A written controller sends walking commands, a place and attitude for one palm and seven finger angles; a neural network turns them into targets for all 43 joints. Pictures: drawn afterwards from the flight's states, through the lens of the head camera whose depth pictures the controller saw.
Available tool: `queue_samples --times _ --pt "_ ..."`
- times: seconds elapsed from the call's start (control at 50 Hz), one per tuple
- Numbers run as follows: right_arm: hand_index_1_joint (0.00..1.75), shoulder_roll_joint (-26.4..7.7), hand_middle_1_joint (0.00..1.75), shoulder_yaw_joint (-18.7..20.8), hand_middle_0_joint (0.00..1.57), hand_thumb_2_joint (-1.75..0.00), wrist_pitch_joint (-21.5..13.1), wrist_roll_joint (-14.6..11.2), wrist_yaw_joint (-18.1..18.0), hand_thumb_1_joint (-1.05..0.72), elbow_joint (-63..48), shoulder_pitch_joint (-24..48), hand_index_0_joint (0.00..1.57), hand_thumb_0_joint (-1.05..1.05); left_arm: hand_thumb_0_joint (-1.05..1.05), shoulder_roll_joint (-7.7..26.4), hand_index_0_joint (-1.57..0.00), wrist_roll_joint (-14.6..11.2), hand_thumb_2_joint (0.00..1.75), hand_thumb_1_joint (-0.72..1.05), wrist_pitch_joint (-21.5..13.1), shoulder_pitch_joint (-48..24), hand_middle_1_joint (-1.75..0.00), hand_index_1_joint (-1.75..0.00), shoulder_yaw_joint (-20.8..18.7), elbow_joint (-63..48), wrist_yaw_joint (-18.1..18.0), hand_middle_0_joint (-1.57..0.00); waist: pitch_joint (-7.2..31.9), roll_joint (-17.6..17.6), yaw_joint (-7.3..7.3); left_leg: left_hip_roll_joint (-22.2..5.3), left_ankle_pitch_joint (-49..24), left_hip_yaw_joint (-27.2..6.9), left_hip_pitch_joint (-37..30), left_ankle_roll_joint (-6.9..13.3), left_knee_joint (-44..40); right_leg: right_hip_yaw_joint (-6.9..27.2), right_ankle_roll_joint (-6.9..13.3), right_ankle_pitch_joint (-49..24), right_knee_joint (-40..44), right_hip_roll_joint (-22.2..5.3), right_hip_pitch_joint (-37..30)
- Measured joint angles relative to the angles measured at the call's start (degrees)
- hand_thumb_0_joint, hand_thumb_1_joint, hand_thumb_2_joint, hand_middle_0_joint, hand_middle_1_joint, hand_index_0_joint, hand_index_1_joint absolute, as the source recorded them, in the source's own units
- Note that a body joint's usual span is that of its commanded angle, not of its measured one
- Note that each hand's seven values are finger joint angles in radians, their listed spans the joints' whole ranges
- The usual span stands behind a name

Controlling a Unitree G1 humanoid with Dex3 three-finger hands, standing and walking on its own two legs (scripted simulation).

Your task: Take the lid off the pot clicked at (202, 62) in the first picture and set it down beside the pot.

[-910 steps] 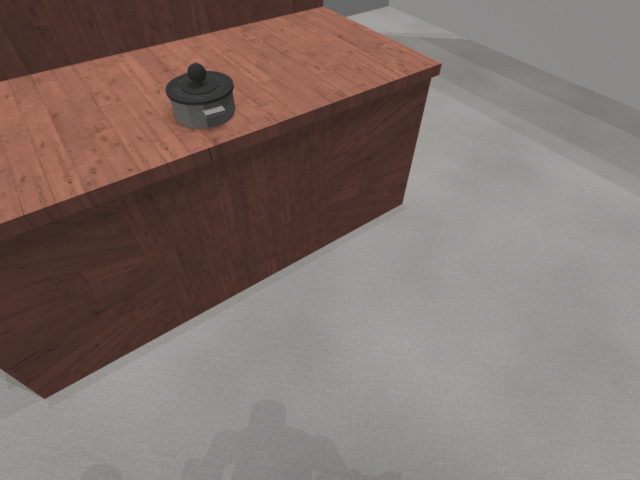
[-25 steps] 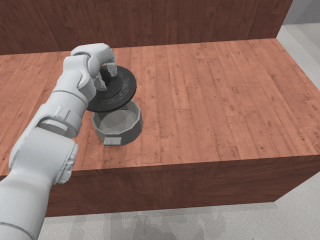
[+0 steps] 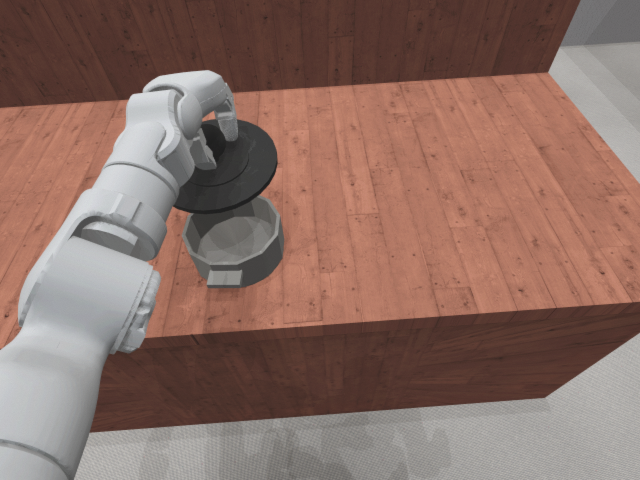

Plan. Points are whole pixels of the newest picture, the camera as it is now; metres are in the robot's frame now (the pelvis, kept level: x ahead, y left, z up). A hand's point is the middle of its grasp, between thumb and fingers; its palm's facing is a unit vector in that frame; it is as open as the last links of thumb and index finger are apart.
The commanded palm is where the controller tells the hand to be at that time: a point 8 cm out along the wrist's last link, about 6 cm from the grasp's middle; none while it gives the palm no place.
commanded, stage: move the lid sideways beside the pot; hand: left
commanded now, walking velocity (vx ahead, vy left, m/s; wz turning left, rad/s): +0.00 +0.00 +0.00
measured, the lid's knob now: (207, 142) +0.52 +0.12 +0.15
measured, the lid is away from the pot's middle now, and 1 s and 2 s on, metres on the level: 0.01 0.12 0.23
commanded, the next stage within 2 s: lower the lid onto the table in 2.00 s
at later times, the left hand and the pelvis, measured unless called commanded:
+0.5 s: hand (143, 146) +0.49 +0.19 +0.17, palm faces -0.33 -0.05 -0.94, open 7.4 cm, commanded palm +0.50 +0.19 +0.24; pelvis +0.01 +0.00 +0.00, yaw +0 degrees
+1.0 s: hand (100, 151) +0.49 +0.24 +0.17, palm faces -0.35 -0.07 -0.93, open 7.4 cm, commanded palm +0.51 +0.25 +0.24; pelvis +0.00 +0.01 +0.00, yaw +0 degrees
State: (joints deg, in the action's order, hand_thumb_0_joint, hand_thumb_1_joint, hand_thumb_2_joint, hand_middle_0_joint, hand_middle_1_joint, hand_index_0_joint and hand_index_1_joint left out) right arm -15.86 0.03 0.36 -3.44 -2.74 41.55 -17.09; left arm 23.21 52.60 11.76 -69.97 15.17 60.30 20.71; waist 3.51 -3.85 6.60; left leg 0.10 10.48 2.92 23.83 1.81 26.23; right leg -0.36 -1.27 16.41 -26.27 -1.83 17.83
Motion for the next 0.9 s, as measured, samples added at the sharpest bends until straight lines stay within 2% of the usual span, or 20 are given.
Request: queue_samples --times 0.1,0.2,0.38,0.5,0.58,0.9 --pt "0.3 -0.1 0.3 -0.3 0.2 -0.9 0.4 0.1 -0.3 -0.91 0.0 0.1 0.2 0.0 -0.01 1.5 -0.68 1.5 0.53 0.3 0.4 -0.1 -0.99 -0.99 -2.8 1.8 -1.0 -0.71 0.1 0.0 0.89 -0.4 0.0 0.5 0.1 -0.1 -0.2 0.6 0.1 -0.3 0.3 0.4 0.3" --pt "0.3 -0.2 0.3 0.0 0.2 -0.9 1.0 0.1 -0.5 -0.91 -0.6 -0.3 0.2 0.0 -0.01 4.1 -0.68 2.6 0.53 0.3 0.8 0.1 -0.99 -0.99 -3.8 3.0 0.1 -0.71 0.0 0.0 1.41 -0.8 0.2 0.7 0.1 -0.2 -0.2 0.8 0.2 -0.5 0.8 0.8 0.3" --pt "0.3 -0.6 0.3 0.7 0.2 -0.9 2.1 -0.2 -0.8 -0.91 -0.9 -0.8 0.2 0.0 -0.01 7.9 -0.68 1.9 0.53 0.3 -2.7 2.7 -0.99 -0.98 -3.9 -0.5 3.6 -0.71 -0.3 0.6 0.51 -0.8 0.7 0.1 -0.3 -0.2 0.2 0.2 0.2 -0.4 1.7 0.8 -1.0" --pt "0.3 -0.7 0.3 0.9 0.2 -0.9 2.3 -0.3 -0.6 -0.91 -1.3 0.1 0.2 0.0 -0.01 9.2 -0.68 1.5 0.53 0.3 -4.7 4.3 -0.99 -0.98 -4.0 -3.6 4.0 -0.71 -0.6 1.0 -0.19 -0.5 0.8 -0.3 -0.2 0.0 0.5 -0.2 0.1 -0.3 1.7 0.6 -1.3" --pt "0.3 -0.5 0.3 0.8 0.2 -0.9 2.5 -0.5 -0.4 -0.91 -1.4 0.9 0.2 0.0 -0.01 9.3 -0.68 1.5 0.53 0.3 -4.4 3.6 -0.99 -0.98 -2.9 -2.9 4.1 -0.71 -0.7 1.0 -0.55 -0.3 0.8 -0.6 0.1 0.1 0.8 -0.5 -0.1 -0.3 1.6 0.4 -1.1" --pt "0.3 -0.1 0.3 0.0 0.2 -0.9 3.2 -0.5 -1.1 -0.91 -1.1 0.4 0.2 0.0 -0.01 13.1 -0.68 2.6 0.53 0.3 -7.2 2.4 -0.99 -0.98 -5.1 0.2 5.0 -0.71 -0.8 1.2 -0.01 -0.3 0.8 -0.4 1.5 0.5 1.5 -0.3 -0.4 -0.9 1.7 0.4 -0.1"
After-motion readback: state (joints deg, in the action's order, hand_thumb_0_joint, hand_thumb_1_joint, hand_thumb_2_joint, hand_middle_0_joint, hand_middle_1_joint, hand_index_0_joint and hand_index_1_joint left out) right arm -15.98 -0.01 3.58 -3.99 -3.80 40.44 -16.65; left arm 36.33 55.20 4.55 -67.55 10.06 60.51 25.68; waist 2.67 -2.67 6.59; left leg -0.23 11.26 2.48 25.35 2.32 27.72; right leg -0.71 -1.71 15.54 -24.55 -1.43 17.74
